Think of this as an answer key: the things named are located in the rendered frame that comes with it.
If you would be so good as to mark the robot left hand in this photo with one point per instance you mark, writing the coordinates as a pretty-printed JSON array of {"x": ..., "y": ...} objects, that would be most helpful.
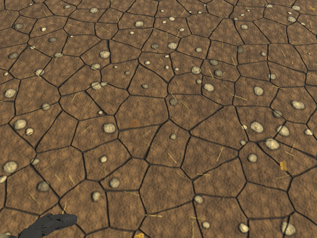
[{"x": 47, "y": 224}]

